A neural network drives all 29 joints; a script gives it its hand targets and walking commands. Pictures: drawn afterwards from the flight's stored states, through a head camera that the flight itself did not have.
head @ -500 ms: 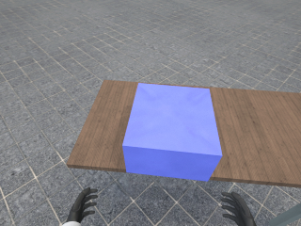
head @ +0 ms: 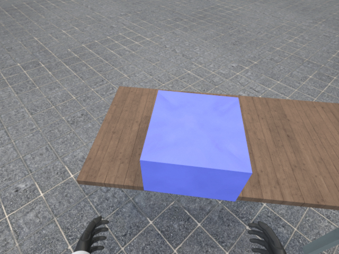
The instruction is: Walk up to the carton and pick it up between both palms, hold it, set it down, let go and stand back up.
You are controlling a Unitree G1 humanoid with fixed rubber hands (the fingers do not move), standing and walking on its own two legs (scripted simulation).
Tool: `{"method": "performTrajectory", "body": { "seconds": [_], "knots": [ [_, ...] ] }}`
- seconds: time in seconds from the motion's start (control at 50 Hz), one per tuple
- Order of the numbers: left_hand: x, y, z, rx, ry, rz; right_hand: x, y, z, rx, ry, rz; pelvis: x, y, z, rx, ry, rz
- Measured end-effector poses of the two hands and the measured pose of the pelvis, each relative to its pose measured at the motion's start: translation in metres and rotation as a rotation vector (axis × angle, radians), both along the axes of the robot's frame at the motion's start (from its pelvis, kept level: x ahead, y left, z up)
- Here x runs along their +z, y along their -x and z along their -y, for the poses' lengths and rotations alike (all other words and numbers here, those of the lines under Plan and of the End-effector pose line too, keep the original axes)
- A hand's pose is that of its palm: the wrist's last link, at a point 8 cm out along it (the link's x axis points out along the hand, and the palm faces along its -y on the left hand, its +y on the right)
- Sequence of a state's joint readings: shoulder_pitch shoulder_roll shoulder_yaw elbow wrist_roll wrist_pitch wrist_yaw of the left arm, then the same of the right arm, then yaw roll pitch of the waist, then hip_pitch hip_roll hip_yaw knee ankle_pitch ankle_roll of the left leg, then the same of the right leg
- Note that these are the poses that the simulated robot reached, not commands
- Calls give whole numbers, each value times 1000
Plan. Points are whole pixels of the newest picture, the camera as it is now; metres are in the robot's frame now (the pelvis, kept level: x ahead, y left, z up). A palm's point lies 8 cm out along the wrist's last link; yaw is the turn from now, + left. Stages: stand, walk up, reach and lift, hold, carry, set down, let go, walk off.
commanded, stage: set down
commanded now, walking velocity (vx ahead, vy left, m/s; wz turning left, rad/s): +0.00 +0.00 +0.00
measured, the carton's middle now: (193, 141) +0.48 -0.04 -0.04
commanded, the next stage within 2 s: let go in 0.22 s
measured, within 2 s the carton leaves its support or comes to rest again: neither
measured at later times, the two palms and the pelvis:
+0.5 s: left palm out of the picture +0.15 +0.22 -0.08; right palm out of the picture +0.15 -0.22 -0.07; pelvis -0.02 -0.01 +0.00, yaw +0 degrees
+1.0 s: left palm out of the picture +0.09 +0.24 -0.11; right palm out of the picture +0.09 -0.24 -0.11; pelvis -0.01 +0.00 +0.00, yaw +2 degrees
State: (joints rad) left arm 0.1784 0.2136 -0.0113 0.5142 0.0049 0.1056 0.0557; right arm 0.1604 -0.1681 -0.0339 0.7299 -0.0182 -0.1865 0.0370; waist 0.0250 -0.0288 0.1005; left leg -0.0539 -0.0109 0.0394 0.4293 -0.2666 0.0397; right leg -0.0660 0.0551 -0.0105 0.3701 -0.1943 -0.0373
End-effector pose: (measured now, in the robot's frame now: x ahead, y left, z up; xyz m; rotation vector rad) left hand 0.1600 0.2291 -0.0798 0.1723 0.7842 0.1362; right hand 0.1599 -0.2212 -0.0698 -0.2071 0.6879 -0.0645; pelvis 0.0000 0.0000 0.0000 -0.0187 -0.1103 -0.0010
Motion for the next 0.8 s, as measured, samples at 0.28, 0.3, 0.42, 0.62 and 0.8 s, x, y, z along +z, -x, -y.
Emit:
{"method": "performTrajectory", "body": {
  "seconds": [0.28,0.3,0.42,0.62,0.8],
  "knots": [
    [0,5,9,-18,5,0,3,11,4,6,5,13,-2,12,4,0,-6,14],
    [1,5,9,-19,3,1,3,11,4,7,5,13,-2,12,4,1,-6,15],
    [2,7,10,-18,-3,6,2,13,3,14,3,14,-3,16,6,7,-8,25],
    [2,15,9,-3,-5,-4,1,13,1,27,-5,18,-4,19,8,15,-10,34],
    [0,21,3,-12,-4,20,-11,21,6,7,11,-87,-5,17,8,27,-4,-7]
  ]
}}
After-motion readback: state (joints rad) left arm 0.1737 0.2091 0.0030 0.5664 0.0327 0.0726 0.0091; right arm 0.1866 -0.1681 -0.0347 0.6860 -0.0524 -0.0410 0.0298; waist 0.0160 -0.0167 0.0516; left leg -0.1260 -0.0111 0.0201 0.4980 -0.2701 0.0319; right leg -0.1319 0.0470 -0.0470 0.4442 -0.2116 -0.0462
